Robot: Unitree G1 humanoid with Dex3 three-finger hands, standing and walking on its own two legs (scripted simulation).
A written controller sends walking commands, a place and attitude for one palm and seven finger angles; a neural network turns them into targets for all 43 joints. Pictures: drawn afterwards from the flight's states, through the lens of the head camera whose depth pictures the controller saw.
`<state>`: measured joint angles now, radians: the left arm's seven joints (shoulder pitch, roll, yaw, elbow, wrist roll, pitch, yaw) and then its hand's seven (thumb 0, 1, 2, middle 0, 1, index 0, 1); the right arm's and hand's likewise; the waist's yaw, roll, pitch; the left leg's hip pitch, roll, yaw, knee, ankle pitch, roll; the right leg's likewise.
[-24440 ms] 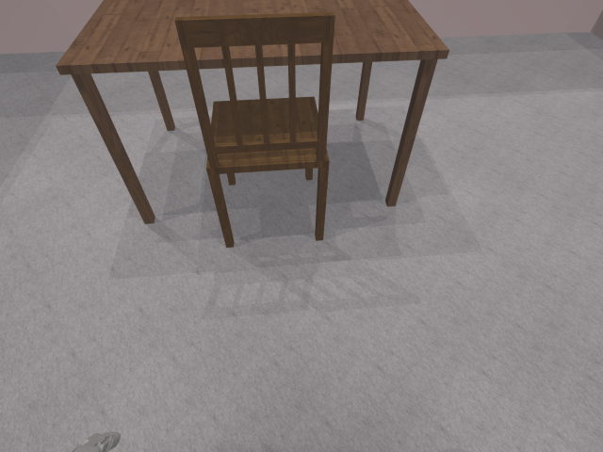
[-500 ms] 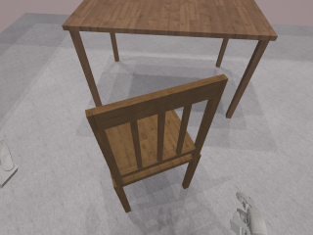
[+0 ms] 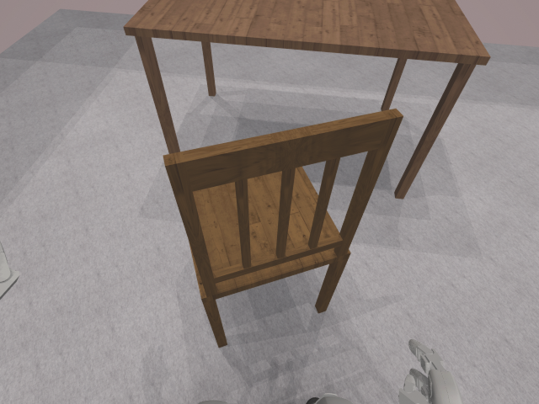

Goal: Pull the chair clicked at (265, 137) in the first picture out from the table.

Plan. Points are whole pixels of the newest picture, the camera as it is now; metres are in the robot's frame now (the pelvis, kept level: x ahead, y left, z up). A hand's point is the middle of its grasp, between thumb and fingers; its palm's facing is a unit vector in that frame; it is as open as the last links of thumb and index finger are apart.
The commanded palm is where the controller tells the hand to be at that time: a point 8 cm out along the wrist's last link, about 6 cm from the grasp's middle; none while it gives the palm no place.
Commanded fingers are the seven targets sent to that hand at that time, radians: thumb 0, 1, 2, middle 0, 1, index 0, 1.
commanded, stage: step back with the hand held close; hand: left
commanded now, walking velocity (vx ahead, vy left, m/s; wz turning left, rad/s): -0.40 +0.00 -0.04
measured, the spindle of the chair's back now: (283, 217) +0.47 +0.00 -0.07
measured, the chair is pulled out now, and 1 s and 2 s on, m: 0.56 0.56 0.56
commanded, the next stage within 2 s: stop stepping back and stand still in 0.82 s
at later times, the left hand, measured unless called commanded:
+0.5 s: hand (24, 296) +0.18 +0.25 +0.18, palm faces +0.42 -0.77 -0.48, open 7.4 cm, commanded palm +0.11 +0.30 +0.19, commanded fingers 0.00 0.90 0.90 -0.20 -0.30 -0.20 -0.30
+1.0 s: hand out of the picture +0.08 +0.19 +0.19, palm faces +0.23 -0.79 -0.57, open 7.4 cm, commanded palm +0.02 +0.26 +0.19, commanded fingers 0.00 0.90 0.90 -0.20 -0.30 -0.20 -0.30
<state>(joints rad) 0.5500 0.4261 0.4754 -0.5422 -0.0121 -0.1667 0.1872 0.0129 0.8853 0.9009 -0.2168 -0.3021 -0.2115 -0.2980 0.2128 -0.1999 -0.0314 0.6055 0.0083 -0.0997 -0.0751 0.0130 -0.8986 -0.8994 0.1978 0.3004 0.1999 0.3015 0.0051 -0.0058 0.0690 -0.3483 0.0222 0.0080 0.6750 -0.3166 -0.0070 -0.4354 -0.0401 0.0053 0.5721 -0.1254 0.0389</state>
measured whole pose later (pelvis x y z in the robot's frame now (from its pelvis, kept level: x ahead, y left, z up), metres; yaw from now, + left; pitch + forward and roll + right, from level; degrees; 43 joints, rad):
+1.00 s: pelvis -0.14 -0.03 +0.01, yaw -4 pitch +2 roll -2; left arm 0.62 0.48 0.45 -0.61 -0.05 -0.26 0.10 0.01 0.88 0.90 -0.22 -0.30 -0.21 -0.30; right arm 0.12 -0.18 -0.02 0.63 0.01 -0.11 -0.02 0.01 -0.90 -0.90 0.20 0.30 0.20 0.30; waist 0.01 0.03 0.08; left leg -0.53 0.07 -0.04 0.74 -0.26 -0.04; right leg -0.21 0.05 0.01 0.47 -0.29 0.00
